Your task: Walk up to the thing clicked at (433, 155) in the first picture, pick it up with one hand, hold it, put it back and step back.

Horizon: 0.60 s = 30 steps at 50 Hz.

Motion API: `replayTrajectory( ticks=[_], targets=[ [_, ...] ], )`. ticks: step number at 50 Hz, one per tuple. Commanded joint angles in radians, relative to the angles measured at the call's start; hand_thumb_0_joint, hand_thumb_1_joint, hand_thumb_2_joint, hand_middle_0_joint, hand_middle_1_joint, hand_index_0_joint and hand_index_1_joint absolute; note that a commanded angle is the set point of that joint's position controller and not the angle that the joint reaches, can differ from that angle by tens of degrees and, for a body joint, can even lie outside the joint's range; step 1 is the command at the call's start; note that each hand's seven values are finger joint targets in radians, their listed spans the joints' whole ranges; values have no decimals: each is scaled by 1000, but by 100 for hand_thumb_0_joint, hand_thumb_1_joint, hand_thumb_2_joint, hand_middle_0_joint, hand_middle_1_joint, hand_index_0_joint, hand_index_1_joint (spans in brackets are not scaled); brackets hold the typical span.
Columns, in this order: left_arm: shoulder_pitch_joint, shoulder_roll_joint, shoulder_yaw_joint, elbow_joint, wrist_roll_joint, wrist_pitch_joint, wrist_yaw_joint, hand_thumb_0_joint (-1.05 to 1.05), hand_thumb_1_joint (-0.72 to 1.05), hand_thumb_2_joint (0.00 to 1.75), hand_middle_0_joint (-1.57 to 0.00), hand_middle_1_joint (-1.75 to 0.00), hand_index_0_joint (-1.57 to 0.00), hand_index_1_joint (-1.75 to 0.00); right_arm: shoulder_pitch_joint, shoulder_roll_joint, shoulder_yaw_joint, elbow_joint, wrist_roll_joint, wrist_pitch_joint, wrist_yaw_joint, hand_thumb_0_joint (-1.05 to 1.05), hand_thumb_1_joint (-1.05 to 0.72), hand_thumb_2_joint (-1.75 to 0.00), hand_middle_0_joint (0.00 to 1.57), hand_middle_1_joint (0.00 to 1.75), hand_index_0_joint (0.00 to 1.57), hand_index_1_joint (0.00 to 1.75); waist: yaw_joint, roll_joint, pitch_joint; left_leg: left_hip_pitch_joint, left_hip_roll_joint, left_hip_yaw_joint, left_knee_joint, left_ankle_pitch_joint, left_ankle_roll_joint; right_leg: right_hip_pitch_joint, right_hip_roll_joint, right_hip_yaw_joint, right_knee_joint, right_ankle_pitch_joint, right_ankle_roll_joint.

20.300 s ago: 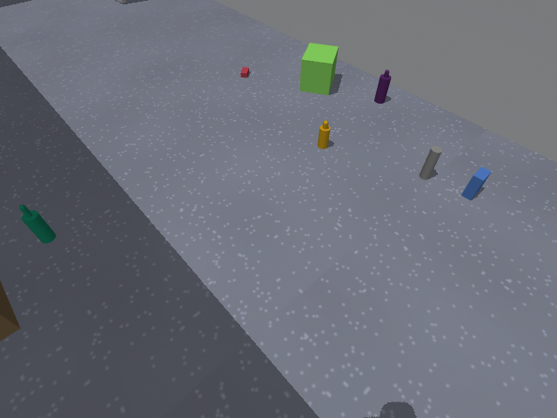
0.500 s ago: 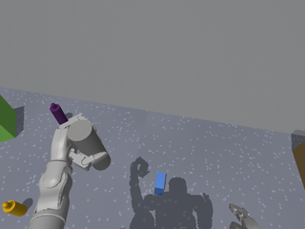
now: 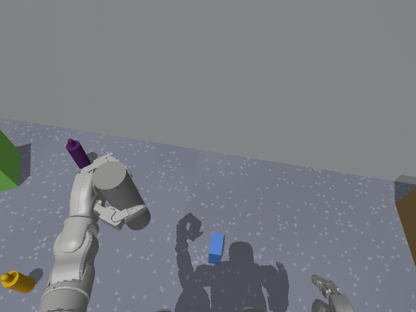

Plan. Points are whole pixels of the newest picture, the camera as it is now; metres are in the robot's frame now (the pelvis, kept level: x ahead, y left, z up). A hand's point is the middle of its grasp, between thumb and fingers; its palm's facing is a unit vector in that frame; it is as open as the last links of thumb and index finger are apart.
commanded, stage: crouch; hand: left
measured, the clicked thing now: (126, 200) +0.32 +0.16 +0.04
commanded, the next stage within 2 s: lower in 1.82 s
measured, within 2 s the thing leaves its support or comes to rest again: neither
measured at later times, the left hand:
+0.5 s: hand (139, 218) +0.37 +0.18 -0.17, palm faces +0.04 -1.00 -0.02, open 9.0 cm
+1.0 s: hand (148, 239) +0.39 +0.19 -0.38, palm faces +0.07 -1.00 -0.03, open 9.0 cm
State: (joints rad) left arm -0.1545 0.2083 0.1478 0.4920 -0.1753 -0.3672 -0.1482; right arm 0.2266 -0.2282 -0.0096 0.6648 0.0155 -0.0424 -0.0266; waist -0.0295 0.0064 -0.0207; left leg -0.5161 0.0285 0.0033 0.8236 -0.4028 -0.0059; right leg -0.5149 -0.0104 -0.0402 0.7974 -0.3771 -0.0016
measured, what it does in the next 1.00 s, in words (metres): lowers itself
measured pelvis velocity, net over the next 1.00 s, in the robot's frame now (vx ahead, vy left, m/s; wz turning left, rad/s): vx -0.08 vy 0.00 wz -0.04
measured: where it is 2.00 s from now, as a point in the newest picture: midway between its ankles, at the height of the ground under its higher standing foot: outside the picture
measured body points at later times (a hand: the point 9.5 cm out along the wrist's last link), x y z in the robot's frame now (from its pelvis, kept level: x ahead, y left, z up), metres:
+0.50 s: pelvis -0.03 +0.00 -0.15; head +0.12 +0.02 +0.27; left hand +0.36 +0.23 -0.16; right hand +0.08 -0.27 -0.27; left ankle +0.01 +0.12 -0.70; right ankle +0.02 -0.12 -0.70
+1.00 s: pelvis -0.08 +0.00 -0.34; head +0.13 +0.04 +0.06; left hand +0.38 +0.25 -0.38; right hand +0.02 -0.27 -0.46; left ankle +0.01 +0.12 -0.70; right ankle +0.01 -0.12 -0.70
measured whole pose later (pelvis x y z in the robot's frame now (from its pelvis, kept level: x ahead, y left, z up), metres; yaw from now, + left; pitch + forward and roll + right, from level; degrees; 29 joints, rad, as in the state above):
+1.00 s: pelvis -0.08 +0.00 -0.34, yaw -2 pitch +33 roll -3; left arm -0.75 0.42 0.43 1.20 -0.06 -0.79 -0.19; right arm 0.10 -0.27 0.05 0.71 -0.12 -0.03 0.10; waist -0.16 -0.03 -0.12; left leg -2.08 0.02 -0.06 2.19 -0.69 0.00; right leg -2.06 -0.03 -0.06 2.14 -0.65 -0.01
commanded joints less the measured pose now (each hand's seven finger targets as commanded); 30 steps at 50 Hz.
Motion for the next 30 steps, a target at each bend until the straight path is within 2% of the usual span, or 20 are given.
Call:
replayTrajectory(
  ticks=[1, 2, 3, 5, 7, 8, 9, 11, 12, 13, 14, 16, 17, 18, 19, 20, 25, 26, 29, 30],
  targets=[
    [-283, 105, 60, -136, -26, -89, 3, 0, 15, 118, -130, -139, -131, -138, -28, -138, -52, -114, -2, -47, -1, 0, -87, -90, 20, 30, 20, 30, -10, -12, -209, 39, -18, -7, -98, 150, 18, 46, 15, 2, -93, 184, -13],
    [-279, 85, 49, -104, -28, -95, 6, 0, 14, 119, -129, -139, -131, -139, -22, -137, -51, -114, -4, -48, 4, 0, -87, -90, 20, 30, 20, 30, -13, -22, -200, 14, -17, -11, -88, 133, 18, 27, 18, -2, -82, 167, -14],
    [-289, 88, 69, -96, -36, -107, 11, 0, 15, 118, -129, -138, -130, -138, -24, -140, -54, -113, -5, -51, 8, 0, -87, -90, 20, 30, 20, 30, -10, -38, -196, -14, -19, -9, -72, 111, 20, 14, 14, 0, -73, 149, -13],
    [-313, 88, 72, -49, -28, -142, 16, 0, 16, 120, -129, -140, -131, -139, -24, -140, -56, -108, -10, -59, 13, 0, -88, -90, 20, 30, 20, 30, -23, -47, -194, -71, -23, -8, -27, 67, 25, -52, 11, 9, -38, 115, -10],
    [-372, 116, 84, -35, -10, -191, 16, 0, 17, 122, -128, -141, -130, -140, -14, -139, -58, -90, -17, -64, 19, 0, -87, -90, 20, 30, 20, 30, -26, -30, -244, -122, -28, -7, 36, 61, 24, -100, 3, 23, 17, 111, -10],
    [-374, 100, 62, 14, 3, -212, 14, 0, 18, 121, -128, -140, -130, -139, -8, -144, -63, -86, -22, -68, 21, 0, -88, -90, 20, 30, 20, 30, -44, -38, -267, -136, -26, -14, 69, 72, 25, -140, 8, 20, 58, 119, -11],
    [-408, 122, 76, 16, 9, -240, 12, 0, 18, 122, -128, -140, -130, -139, -7, -139, -60, -85, -25, -73, 26, 0, -88, -90, 20, 30, 20, 30, -36, -13, -275, -187, -30, -14, 105, 46, 23, -180, 6, 26, 94, 96, -15],
    [-468, 161, 107, 24, 6, -299, 4, 0, 18, 122, -129, -141, -131, -140, 5, -144, -64, -86, -32, -79, 30, 0, -88, -90, 20, 30, 20, 30, -39, 13, -370, -245, -33, -20, 186, 42, 22, -234, 5, 30, 171, 88, -16],
    [-476, 144, 93, 48, 3, -323, -3, 0, 19, 123, -131, -142, -132, -142, 4, -149, -65, -92, -34, -83, 34, 0, -89, -90, 20, 30, 20, 30, -50, 13, -418, -277, -33, -25, 228, 36, 22, -275, 6, 30, 214, 78, -18],
    [-486, 171, 125, 74, -3, -346, -10, 0, 18, 123, -132, -143, -133, -143, 6, -158, -65, -87, -37, -86, 38, 0, -90, -90, 20, 30, 20, 30, -45, 26, -452, -309, -32, -31, 277, 37, 24, -335, 9, 29, 261, 66, -19],
    [-516, 160, 110, 110, -9, -365, -20, 0, 19, 125, -132, -144, -133, -144, 7, -162, -61, -86, -40, -90, 41, 0, -89, -90, 20, 30, 20, 30, -57, 42, -482, -346, -31, -39, 325, 33, 23, -400, 12, 26, 311, 55, -23],
    [-545, 183, 130, 158, -11, -402, -29, 0, 17, 126, -133, -145, -133, -145, 15, -173, -56, -77, -47, -92, 45, 0, -89, -91, 20, 30, 20, 30, -52, 60, -552, -406, -31, -50, 415, 64, 23, -504, 14, 17, 402, 62, -29],
    [-543, 184, 129, 196, -9, -412, -36, 0, 17, 126, -133, -145, -134, -145, 13, -179, -55, -82, -48, -90, 47, 0, -90, -91, 20, 30, 20, 30, -50, 69, -563, -439, -30, -57, 445, 62, 19, -553, 18, 11, 447, 52, -31],
    [-505, 188, 141, 222, -7, -422, -38, 0, 17, 127, -134, -145, -134, -146, 12, -182, -50, -92, -51, -87, 51, 0, -90, -91, 20, 30, 20, 30, -31, 73, -579, -485, -33, -60, 472, 68, 17, -576, 13, 12, 481, 47, -33],
    [-510, 228, 178, 221, -3, -432, -36, 0, 18, 127, -135, -145, -135, -146, 19, -184, -50, -90, -54, -79, 53, 0, -90, -91, 20, 30, 20, 30, -19, 72, -614, -519, -34, -58, 500, 68, 19, -581, 11, 24, 503, 42, -33],
    [-538, 208, 146, 223, -3, -437, -43, 0, 19, 128, -136, -146, -136, -147, 20, -182, -46, -86, -56, -74, 56, 0, -90, -91, 20, 30, 20, 30, -22, 88, -645, -527, -33, -56, 524, 71, 18, -601, 12, 32, 524, 42, -34],
    [-612, 238, 195, 251, -3, -448, -46, 0, 17, 132, -136, -147, -135, -149, 30, -212, -53, -68, -65, -51, 68, 0, -90, -91, 20, 30, 20, 30, -28, 108, -734, -600, -30, -70, 643, 130, 16, -756, 19, 7, 672, 68, -44],
    [-618, 214, 176, 256, -3, -451, -48, 0, 18, 133, -137, -148, -137, -150, 31, -213, -55, -67, -69, -48, 72, 0, -91, -91, 20, 30, 20, 30, -47, 98, -760, -622, -31, -72, 672, 138, 19, -769, 18, 5, 696, 79, -43],
    [-722, 236, 194, 260, -8, -470, -57, 0, 21, 134, -136, -148, -136, -149, 49, -215, -53, -44, -77, -46, 76, 0, -91, -91, 20, 30, 20, 30, -77, 53, -813, -726, -32, -68, 790, 164, 32, -800, 17, 17, 769, 134, -34],
    [-739, 251, 205, 286, -4, -475, -54, 0, 20, 132, -136, -147, -136, -149, 45, -213, -51, -42, -78, -47, 77, 0, -92, -91, 20, 30, 20, 30, -81, 17, -808, -802, -35, -60, 818, 124, 38, -784, 18, 31, 781, 121, -28]
  ],
)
